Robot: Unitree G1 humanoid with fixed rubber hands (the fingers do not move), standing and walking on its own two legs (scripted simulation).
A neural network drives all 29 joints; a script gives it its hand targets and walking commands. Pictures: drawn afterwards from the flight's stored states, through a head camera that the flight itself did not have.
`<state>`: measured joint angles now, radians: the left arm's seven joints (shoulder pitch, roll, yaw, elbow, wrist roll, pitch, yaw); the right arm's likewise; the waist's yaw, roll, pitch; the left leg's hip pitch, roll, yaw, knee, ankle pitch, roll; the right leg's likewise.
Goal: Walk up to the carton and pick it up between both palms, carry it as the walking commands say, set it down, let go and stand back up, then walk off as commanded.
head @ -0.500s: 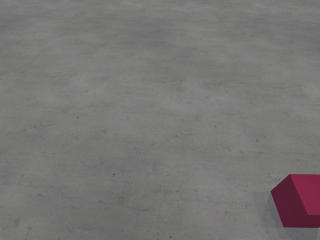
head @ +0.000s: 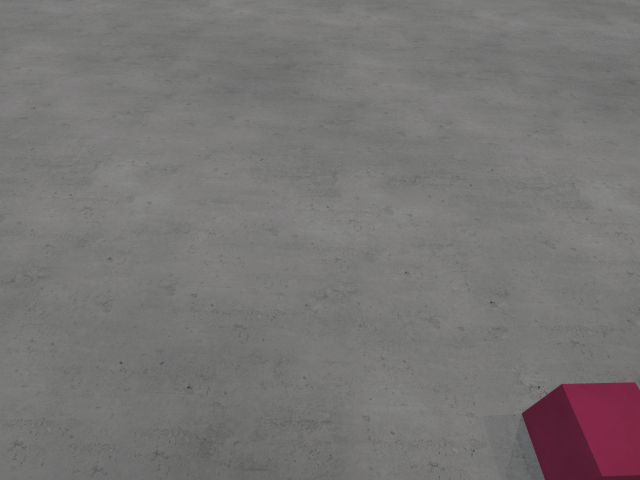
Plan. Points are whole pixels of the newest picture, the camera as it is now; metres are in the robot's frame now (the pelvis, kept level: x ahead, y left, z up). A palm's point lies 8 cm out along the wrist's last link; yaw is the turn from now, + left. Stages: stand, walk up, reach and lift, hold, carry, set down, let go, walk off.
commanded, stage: stand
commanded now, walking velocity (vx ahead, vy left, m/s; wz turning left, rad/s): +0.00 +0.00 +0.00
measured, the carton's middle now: (591, 438) +0.35 -0.73 -0.64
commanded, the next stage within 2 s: none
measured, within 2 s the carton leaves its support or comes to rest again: neither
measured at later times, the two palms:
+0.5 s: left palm out of the picture +0.03 +0.18 -0.14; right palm out of the picture +0.06 -0.25 -0.14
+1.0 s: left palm out of the picture +0.00 +0.17 -0.14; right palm out of the picture +0.02 -0.24 -0.14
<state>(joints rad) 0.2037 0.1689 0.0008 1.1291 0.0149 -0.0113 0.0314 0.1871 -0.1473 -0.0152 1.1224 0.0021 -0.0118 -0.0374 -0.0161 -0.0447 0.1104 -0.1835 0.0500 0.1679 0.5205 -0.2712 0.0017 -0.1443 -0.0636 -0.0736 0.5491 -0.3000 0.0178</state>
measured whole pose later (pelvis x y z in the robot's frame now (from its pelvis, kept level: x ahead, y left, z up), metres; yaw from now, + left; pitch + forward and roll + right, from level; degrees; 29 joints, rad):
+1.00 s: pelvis +0.05 -0.04 +0.01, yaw +1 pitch -2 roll +0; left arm 0.32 0.13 0.00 1.18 0.01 -0.02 0.06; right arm 0.28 -0.11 0.00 1.18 0.00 0.01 -0.05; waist 0.00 -0.01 0.06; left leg -0.09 0.11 0.13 0.40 -0.26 -0.07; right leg -0.01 0.02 -0.12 0.36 -0.32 -0.05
